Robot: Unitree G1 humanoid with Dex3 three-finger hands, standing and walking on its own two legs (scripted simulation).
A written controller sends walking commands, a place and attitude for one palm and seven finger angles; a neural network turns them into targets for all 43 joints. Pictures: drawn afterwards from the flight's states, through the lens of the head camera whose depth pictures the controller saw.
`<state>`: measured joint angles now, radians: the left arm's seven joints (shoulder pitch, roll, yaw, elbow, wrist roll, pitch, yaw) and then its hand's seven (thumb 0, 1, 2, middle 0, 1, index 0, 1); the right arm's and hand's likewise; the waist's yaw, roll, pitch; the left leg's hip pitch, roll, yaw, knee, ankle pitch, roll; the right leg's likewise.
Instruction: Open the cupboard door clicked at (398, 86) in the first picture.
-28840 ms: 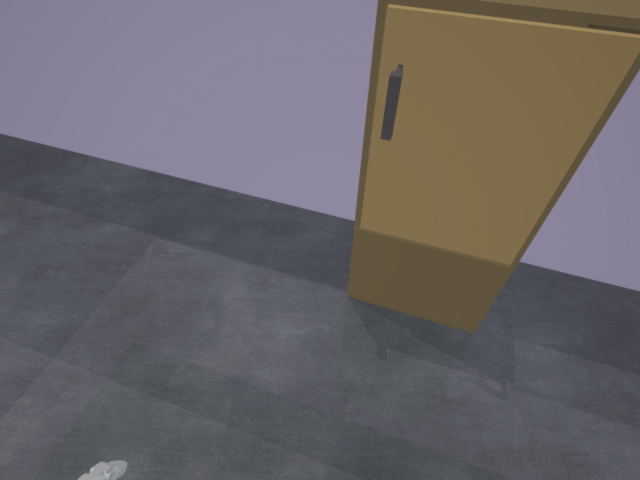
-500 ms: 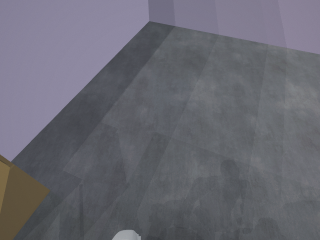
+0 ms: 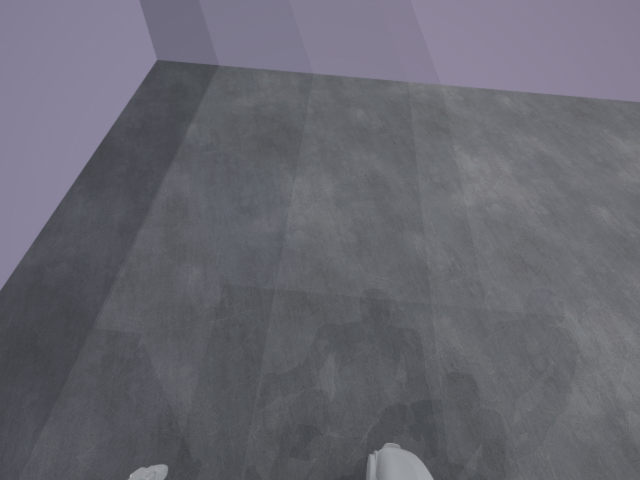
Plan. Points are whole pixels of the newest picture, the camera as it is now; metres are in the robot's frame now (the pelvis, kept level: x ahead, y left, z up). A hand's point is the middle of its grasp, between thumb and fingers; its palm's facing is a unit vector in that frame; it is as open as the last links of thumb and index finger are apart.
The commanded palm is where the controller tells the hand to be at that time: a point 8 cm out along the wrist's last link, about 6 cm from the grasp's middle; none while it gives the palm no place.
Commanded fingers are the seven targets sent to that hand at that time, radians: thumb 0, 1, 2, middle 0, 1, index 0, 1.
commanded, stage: walk to a spot facing it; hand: left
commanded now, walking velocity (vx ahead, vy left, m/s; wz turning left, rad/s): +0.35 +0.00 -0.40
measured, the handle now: out of the picture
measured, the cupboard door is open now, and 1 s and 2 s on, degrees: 39 39 39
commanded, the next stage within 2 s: turn to face it in 0.58 s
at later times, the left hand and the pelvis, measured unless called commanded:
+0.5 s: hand (251, 381) +0.28 +0.13 -0.18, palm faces -0.07 -0.98 -0.20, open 7.2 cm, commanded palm none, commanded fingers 0.00 0.90 0.90 -0.20 -0.30 -0.20 -0.30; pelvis +0.24 -0.06 -0.01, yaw -7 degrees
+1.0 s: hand (292, 254) +0.54 +0.08 -0.18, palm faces -0.05 -0.97 -0.23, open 7.3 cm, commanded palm none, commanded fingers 0.00 0.90 0.90 -0.20 -0.30 -0.20 -0.30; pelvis +0.44 -0.10 -0.02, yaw -3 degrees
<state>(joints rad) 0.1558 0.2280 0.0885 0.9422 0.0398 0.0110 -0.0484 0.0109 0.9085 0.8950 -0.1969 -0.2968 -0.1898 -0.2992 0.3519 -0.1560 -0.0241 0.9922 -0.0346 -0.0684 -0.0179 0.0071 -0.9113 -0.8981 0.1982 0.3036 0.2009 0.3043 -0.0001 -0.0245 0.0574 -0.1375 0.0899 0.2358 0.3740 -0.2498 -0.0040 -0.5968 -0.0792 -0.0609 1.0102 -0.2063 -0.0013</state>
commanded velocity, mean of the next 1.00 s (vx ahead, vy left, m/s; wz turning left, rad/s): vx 0.22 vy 0.00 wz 0.07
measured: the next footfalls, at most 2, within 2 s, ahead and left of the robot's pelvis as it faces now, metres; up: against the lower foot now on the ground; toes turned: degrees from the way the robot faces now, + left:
right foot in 0.18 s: +0.20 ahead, -0.14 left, +0.00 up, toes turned -11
left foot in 0.58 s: +0.45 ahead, +0.04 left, +0.00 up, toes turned +0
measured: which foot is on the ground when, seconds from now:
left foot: down 0.00-0.18, up 0.20-0.56, down 0.58-0.94, up 0.96-1.00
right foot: up 0.00-0.16, down 0.18-0.60, up 0.62-0.92, down 0.94-1.00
